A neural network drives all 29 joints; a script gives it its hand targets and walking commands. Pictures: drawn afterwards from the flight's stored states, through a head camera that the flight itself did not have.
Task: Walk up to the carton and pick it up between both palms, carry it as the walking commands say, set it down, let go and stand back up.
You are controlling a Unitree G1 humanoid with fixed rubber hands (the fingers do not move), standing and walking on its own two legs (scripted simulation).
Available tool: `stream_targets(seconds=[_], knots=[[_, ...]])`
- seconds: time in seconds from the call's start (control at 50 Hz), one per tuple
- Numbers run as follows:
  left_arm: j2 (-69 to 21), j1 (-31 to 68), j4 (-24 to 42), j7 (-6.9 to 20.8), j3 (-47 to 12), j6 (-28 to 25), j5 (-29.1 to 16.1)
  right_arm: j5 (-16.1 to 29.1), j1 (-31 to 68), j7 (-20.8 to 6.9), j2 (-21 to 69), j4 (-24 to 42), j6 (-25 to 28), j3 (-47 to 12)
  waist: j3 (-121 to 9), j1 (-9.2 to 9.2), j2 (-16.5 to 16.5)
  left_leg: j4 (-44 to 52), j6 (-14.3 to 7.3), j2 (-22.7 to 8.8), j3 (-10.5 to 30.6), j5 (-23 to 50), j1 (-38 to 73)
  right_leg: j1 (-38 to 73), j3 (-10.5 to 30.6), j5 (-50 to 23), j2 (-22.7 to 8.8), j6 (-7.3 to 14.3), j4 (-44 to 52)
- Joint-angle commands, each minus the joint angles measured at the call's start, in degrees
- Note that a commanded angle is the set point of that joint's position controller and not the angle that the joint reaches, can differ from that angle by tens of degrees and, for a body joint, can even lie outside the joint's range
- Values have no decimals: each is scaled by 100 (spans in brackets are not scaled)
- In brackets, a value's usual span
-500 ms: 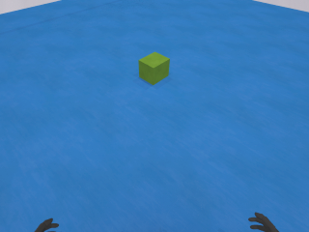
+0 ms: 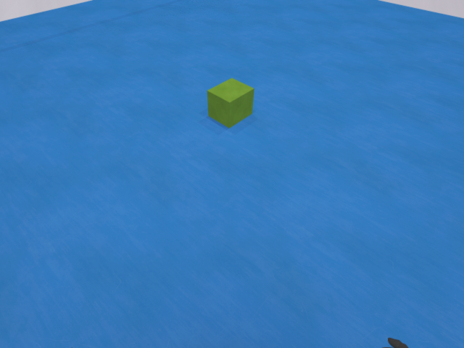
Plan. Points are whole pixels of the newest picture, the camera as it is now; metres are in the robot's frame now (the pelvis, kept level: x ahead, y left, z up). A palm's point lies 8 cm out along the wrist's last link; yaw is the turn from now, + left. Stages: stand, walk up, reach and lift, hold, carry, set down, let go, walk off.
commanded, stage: stand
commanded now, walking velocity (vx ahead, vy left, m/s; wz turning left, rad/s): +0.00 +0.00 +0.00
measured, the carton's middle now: (230, 102) +1.86 -0.04 -0.67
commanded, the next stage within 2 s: walk up in 0.38 s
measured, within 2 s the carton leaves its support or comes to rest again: neither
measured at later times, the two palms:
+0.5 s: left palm out of the picture +0.09 +0.31 -0.10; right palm out of the picture +0.09 -0.31 -0.10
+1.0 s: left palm out of the picture +0.13 +0.18 -0.12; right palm out of the picture +0.16 -0.34 -0.11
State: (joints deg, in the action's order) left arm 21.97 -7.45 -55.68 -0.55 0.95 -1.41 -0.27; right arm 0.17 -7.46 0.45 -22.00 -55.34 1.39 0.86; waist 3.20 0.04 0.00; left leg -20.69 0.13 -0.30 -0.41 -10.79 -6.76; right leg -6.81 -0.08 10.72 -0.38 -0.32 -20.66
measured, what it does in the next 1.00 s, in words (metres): walks ahead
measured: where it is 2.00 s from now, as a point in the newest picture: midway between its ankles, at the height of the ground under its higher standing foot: (265, 264)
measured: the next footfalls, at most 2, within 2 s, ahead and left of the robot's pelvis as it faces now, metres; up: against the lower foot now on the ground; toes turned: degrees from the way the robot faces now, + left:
left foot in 1.26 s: +0.40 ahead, +0.02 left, +0.00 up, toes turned -14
right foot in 1.74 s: +0.58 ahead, -0.30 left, +0.00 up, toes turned -39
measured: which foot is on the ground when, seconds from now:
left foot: down 0.00-0.80, up 0.82-1.00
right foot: down 0.00-1.00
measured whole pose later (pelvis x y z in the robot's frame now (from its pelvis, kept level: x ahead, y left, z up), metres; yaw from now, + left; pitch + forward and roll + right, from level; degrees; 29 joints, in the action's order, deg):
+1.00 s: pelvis +0.09 -0.07 +0.00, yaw -14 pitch +0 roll +1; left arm 11.6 -21.0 -54.5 1.1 2.3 -2.8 0.7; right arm -2.7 -8.6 -2.5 -13.7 -49.2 1.5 5.3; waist 2.9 -4.8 -0.7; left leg -56.0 5.5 -6.2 -2.0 -15.0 -28.7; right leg -6.5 0.2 10.9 1.5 3.0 -17.8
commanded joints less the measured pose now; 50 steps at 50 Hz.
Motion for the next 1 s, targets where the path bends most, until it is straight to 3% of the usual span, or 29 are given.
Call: stream_targets(seconds=[0.0,0.54,0.56,0.58,0.6,0.62,0.64,0.66,0.68,0.7,0.72,0.76,0.78,0.8,0.82,0.84,0.86,0.88,0.92,0.98], knots=[[953,175,219,-30,190,-62,-3,2,179,30,-955,221,63,191,-260,0,-5,402,-151,-715,552,442,-42,-29,547,-421,-695,154,390],[933,93,0,-58,195,-54,-8,2,94,59,-938,-18,63,197,-261,-1,-2,496,-146,-746,525,535,35,-1,556,-547,-715,151,488],[708,-93,792,20,453,90,200,-143,-742,66,-1088,428,-32,787,-299,193,444,302,-180,-1200,1050,-2791,-22,-805,-130,2393,-358,216,-398],[54,475,621,127,220,168,137,-129,-55,4,-703,488,-157,573,311,377,-1000,835,-177,-1215,925,-3323,-394,-2052,122,2094,-165,174,-882],[110,295,887,205,274,214,236,-243,-536,42,-939,468,-189,697,193,502,-1758,1305,-471,-1695,1439,-3604,80,-2319,-303,1439,-5,139,-2055],[287,607,1245,257,353,198,238,-268,-714,62,-1183,581,-129,784,271,623,-1515,1670,-701,-2188,1857,-3608,8,-2727,-203,1246,-183,69,-2813],[118,715,1311,313,328,163,219,-237,-555,36,-862,603,-57,698,276,487,-929,1740,-683,-2268,1861,-3169,-52,-2800,110,914,-348,28,-2882],[87,459,1367,381,324,131,227,-264,-403,24,-807,746,1,723,201,343,-677,1648,-530,-2255,1352,-2694,18,-2712,113,824,-487,9,-2842],[-155,273,1354,442,245,109,215,-251,-364,-9,-646,755,42,694,12,266,-584,1633,-407,-2115,954,-2372,-72,-2299,29,723,-537,10,-2489],[-247,-112,1122,465,215,102,119,-92,-236,-19,-443,549,70,570,-333,-143,-667,1458,-588,-1647,731,-1530,109,-1718,-216,1078,-562,-77,-2276],[-627,-301,965,419,179,46,98,-68,-475,-34,-125,340,78,549,-107,-192,-473,958,-507,-1336,253,-458,-164,-1190,-273,1374,-517,-42,-1513],[-616,-1036,697,306,226,19,155,-37,-302,-66,-249,386,4,608,-231,-551,-293,-205,-310,-1054,-438,-168,-728,-82,-1110,1004,22,-28,-557],[-295,-1449,535,243,339,9,154,-67,-193,-110,-176,534,-2,570,-395,-749,319,-1216,-161,-844,-765,-749,-1477,742,-898,1296,-47,95,-384],[372,-2045,407,227,553,0,209,-176,230,-212,162,938,51,464,-555,-1199,1946,-3320,93,-369,-884,-2623,-2850,1472,1543,3048,-1462,706,541],[900,-1950,463,234,620,13,188,-326,732,-272,367,1278,67,408,-187,-1152,1960,-4292,267,-164,72,-2876,-3900,903,4312,5052,-2430,1331,1988],[778,-1583,489,219,585,39,109,-324,943,-254,110,1299,82,519,279,-922,918,-4447,302,-508,399,-1984,-4153,500,4242,4639,-2409,1456,2091],[548,-1217,579,207,543,-14,93,-273,564,-263,-58,1142,129,583,256,-608,532,-4228,364,-647,296,-1360,-3753,415,3668,3742,-2127,1315,1993],[387,-936,641,178,509,-80,97,-254,184,-260,-66,1026,159,598,264,-366,401,-3976,496,-809,189,-796,-3319,309,2838,2600,-1758,1110,1799],[72,-1048,471,108,416,-220,102,-282,-171,-254,134,813,107,600,19,-371,496,-3773,584,-755,-40,-379,-2886,393,1591,952,-1218,876,1390],[19,-1522,349,110,353,-283,61,-298,247,-315,372,1041,40,568,155,-534,499,-3328,584,-716,-75,-109,-2936,389,1612,1040,-1167,972,1441]])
